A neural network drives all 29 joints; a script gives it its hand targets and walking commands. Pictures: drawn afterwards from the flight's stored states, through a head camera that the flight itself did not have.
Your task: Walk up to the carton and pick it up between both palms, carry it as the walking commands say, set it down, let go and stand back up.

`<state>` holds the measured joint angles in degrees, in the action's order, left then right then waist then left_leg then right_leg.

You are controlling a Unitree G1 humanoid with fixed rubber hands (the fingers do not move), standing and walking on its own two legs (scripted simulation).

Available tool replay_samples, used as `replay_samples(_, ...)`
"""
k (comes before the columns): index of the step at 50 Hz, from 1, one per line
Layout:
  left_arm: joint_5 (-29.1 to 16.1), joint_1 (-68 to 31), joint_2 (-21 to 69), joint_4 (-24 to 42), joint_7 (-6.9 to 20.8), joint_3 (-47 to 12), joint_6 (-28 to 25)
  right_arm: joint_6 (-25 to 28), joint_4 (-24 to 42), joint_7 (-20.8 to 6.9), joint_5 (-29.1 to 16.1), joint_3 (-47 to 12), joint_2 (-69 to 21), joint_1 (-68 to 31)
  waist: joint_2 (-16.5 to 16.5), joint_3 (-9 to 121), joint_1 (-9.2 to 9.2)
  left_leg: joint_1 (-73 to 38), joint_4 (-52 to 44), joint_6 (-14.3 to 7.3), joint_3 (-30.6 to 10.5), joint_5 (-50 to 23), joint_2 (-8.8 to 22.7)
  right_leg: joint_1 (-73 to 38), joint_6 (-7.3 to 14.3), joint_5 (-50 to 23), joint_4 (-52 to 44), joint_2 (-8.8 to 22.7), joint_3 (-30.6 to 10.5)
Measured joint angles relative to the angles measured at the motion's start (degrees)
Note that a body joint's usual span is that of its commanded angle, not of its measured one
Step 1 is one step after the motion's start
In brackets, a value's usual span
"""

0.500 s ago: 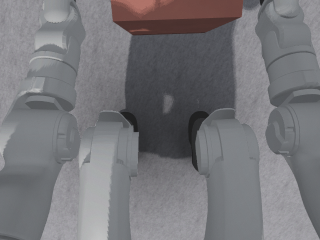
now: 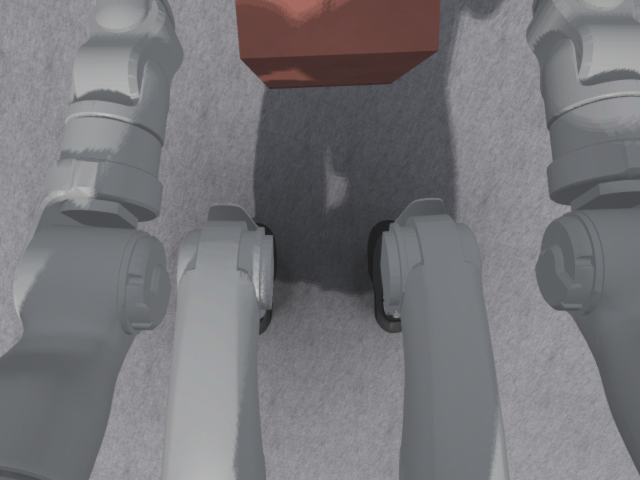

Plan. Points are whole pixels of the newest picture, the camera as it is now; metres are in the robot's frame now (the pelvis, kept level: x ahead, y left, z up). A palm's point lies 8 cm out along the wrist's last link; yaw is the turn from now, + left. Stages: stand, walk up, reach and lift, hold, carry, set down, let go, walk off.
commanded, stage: set down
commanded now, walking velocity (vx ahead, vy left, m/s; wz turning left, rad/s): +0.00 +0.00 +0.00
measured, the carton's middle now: (331, 0) +0.57 -0.02 -0.31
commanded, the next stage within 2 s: let go in 0.94 s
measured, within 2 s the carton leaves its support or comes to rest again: neither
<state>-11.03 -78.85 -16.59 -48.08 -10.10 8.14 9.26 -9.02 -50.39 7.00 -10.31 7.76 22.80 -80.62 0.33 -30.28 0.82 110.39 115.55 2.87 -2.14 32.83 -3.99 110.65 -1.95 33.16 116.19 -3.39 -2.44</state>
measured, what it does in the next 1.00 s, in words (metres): rises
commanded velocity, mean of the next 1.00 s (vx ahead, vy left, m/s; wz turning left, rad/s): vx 0.00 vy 0.00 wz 0.00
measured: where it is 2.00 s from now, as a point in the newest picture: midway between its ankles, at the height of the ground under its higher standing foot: (322, 296)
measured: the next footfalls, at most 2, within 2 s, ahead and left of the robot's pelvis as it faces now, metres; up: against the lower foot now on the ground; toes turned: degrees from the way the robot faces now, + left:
none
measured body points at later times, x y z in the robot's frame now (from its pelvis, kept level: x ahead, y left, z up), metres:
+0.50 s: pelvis +0.01 +0.00 +0.12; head +0.37 -0.01 +0.38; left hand +0.57 +0.16 -0.02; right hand +0.57 -0.21 +0.00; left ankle +0.12 +0.13 -0.40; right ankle +0.12 -0.12 -0.40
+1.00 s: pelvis +0.03 +0.00 +0.23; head +0.34 -0.01 +0.55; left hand +0.56 +0.17 +0.12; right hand +0.56 -0.21 +0.12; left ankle +0.12 +0.13 -0.40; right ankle +0.12 -0.12 -0.40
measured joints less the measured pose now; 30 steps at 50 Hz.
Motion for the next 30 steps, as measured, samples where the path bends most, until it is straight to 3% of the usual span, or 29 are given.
replay_samples(5,2.7,0.2,0.9,-1.3,-0.1,1.9,2.1,-2.3,-2.0,-0.9,-0.8,0.0,0.4,0.4,-0.5,3.1,-0.49,-1.0,-3.9,0.0,0.0,-1.3,0.5,-0.8,0.0,-1.7,-4.1,-0.4,-0.2)
replay_samples(9,2.2,-0.3,-0.3,3.2,-0.8,2.8,3.4,-3.8,4.0,-0.6,-1.5,-0.6,0.6,-0.3,-0.1,-0.1,-0.88,-5.3,-8.0,-0.1,0.2,-2.5,0.6,-4.9,0.1,-2.9,-7.8,-0.4,-0.6)
replay_samples(11,1.1,-0.9,-1.1,1.9,-0.4,2.3,5.0,-5.2,3.1,-0.5,-0.8,-1.0,0.7,-1.3,0.5,0.3,-0.83,-6.4,-9.9,-0.2,0.2,-3.2,0.2,-6.1,0.2,-3.2,-9.5,0.0,-0.7)
replay_samples(14,0.2,0.2,-2.0,4.8,-0.2,1.9,6.8,-6.7,4.5,0.0,0.8,0.6,-0.1,-0.9,0.9,0.4,-0.37,-8.9,-12.7,-0.3,0.0,-3.7,-0.1,-8.8,0.2,-3.4,-12.2,0.4,-0.7)
replay_samples(30,3.3,6.2,0.1,10.5,0.5,3.2,8.9,-8.5,10.1,-3.0,0.9,1.5,-0.1,5.7,-0.7,0.6,-0.32,-25.8,-30.2,-0.6,-0.7,-6.1,0.9,-25.5,0.6,-6.5,-30.2,-0.1,-1.1)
